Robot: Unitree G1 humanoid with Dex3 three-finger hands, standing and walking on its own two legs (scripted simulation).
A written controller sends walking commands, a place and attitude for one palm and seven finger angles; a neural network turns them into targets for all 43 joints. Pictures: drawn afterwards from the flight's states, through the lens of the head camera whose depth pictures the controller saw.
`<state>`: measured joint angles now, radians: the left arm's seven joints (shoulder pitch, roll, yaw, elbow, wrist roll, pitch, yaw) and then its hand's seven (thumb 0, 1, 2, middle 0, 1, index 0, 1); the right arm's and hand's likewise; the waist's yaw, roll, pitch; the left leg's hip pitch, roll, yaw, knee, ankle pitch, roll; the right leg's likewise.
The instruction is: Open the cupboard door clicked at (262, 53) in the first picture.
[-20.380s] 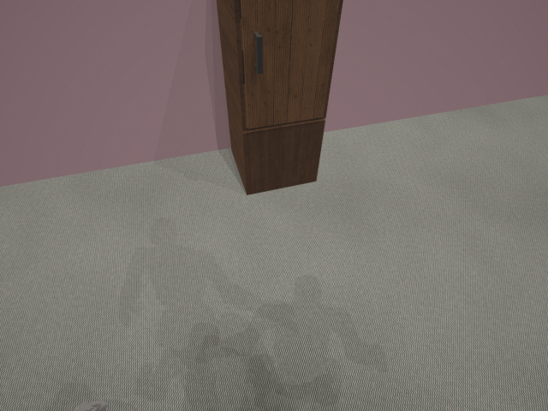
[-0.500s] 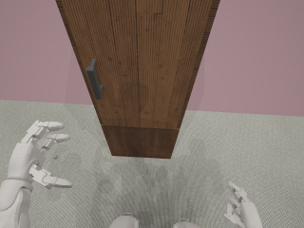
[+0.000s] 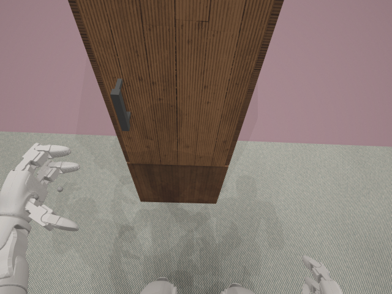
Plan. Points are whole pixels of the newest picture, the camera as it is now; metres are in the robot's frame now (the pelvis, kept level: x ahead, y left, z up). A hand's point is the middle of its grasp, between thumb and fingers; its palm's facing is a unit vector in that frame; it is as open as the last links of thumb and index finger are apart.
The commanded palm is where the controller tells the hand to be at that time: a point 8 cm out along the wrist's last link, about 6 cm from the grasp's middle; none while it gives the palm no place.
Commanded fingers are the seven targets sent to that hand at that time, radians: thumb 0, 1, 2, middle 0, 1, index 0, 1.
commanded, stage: raise the hand with hooked fingers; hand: left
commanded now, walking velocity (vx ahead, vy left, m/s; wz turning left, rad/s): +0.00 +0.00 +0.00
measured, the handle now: (122, 106) +0.53 +0.22 +0.03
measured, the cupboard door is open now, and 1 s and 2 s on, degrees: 0 0 0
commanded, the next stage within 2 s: move the hooked fingers beside the handle in 0.26 s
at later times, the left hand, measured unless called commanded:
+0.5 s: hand (61, 187) +0.29 +0.27 +0.05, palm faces +0.07 -1.00 -0.03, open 14.0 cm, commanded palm +0.28 +0.32 +0.05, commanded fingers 0.00 -0.50 0.30 -0.30 -1.20 -0.30 -1.20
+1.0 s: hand (76, 158) +0.36 +0.27 +0.05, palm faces +0.06 -1.00 -0.02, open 14.0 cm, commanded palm +0.33 +0.32 +0.04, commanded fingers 0.00 -0.50 0.30 -0.30 -1.20 -0.30 -1.20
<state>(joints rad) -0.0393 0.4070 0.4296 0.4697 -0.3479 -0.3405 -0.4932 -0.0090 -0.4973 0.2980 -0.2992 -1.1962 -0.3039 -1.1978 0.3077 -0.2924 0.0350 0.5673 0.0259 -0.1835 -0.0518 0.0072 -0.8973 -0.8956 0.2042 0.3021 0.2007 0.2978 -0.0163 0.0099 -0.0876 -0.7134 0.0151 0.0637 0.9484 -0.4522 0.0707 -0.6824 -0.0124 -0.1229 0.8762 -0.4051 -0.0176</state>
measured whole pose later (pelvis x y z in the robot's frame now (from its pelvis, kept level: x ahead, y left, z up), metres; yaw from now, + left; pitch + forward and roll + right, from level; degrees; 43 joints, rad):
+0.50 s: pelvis +0.00 -0.01 +0.00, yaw +1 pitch +12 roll -3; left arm -0.10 0.41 0.44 0.53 -0.33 -0.35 -0.50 -0.01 -0.50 0.30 -0.30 -1.20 -0.31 -1.20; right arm 0.27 -0.28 0.05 0.57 0.03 -0.18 -0.06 0.01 -0.90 -0.90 0.21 0.30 0.20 0.30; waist 0.00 0.02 -0.09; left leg -0.73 0.02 0.05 0.97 -0.46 0.06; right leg -0.70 -0.01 -0.14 0.90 -0.42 -0.03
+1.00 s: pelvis +0.00 -0.02 -0.01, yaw -1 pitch +15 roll -2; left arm -0.35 0.50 0.50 0.80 -0.29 -0.38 -0.52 -0.01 -0.50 0.30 -0.30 -1.20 -0.31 -1.20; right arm 0.33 -0.29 0.04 0.60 0.03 -0.11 -0.06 0.01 -0.90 -0.90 0.20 0.30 0.20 0.30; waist -0.05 0.01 -0.10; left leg -0.80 0.04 0.06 1.00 -0.47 0.05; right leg -0.78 0.01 -0.13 0.93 -0.42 -0.04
